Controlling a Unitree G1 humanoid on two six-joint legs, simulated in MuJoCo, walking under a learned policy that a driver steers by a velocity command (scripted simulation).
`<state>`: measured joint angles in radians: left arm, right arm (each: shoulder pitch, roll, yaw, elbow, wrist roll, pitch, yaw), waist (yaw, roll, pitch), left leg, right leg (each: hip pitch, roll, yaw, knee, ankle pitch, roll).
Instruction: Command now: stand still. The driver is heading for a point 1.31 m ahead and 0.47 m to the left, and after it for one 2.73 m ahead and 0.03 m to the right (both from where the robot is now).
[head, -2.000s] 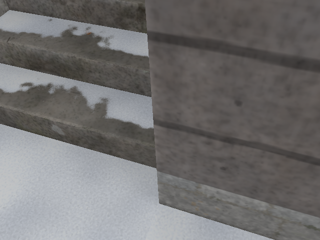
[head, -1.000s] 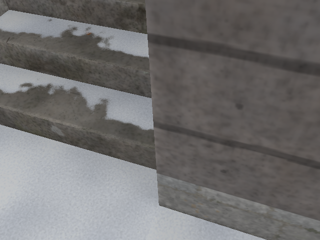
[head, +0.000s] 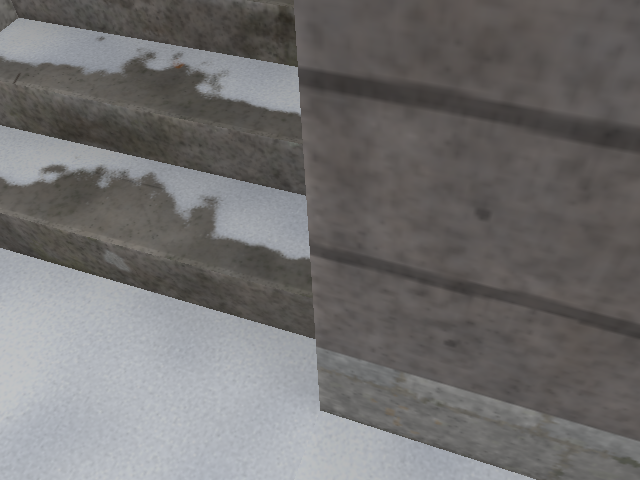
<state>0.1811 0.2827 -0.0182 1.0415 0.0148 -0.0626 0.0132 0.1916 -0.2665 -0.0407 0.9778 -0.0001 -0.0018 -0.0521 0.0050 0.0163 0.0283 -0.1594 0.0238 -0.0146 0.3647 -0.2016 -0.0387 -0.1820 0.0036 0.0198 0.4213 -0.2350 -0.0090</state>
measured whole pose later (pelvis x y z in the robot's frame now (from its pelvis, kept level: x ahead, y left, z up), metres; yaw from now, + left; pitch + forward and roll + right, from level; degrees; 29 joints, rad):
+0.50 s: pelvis +0.00 +0.00 +0.00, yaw +0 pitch +0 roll +1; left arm 0.19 0.28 -0.02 1.04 0.01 -0.06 0.01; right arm 0.19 -0.27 -0.04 0.98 0.00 0.00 -0.05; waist 0.00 0.02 0.03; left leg -0.16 0.02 -0.02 0.36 -0.20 -0.04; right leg -0.18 0.00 0.02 0.42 -0.24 -0.01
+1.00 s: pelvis +0.00 +0.00 +0.00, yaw +0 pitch +0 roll +0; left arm 0.19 0.28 -0.02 1.05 0.02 -0.07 0.01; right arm 0.17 -0.27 -0.04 1.00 0.00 -0.01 -0.04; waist 0.01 0.01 0.03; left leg -0.16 0.03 -0.02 0.38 -0.21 -0.04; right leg -0.17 0.00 0.02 0.41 -0.23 -0.01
